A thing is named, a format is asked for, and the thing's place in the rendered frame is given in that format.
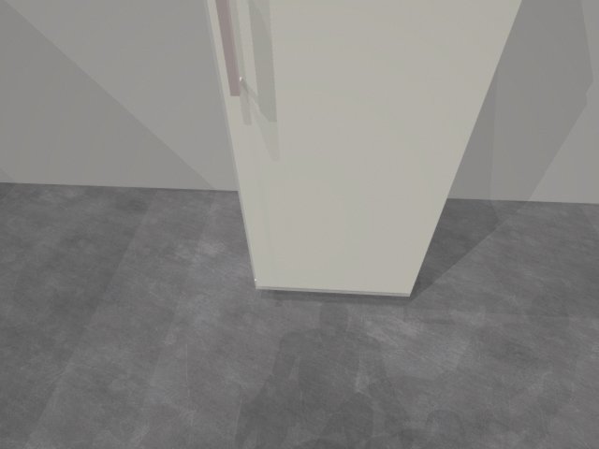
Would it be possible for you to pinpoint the fridge door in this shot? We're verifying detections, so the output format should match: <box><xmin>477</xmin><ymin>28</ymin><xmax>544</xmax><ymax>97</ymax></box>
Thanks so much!
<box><xmin>207</xmin><ymin>0</ymin><xmax>522</xmax><ymax>294</ymax></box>

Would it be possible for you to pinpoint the handle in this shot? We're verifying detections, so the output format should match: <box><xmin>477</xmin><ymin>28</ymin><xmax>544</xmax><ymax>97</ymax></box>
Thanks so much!
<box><xmin>215</xmin><ymin>0</ymin><xmax>242</xmax><ymax>96</ymax></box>

